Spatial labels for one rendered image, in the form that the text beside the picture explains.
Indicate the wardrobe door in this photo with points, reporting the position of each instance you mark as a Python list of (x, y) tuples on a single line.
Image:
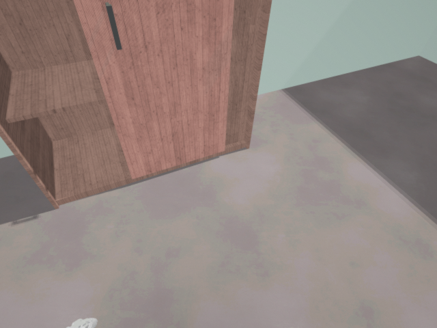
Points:
[(243, 48), (167, 88)]

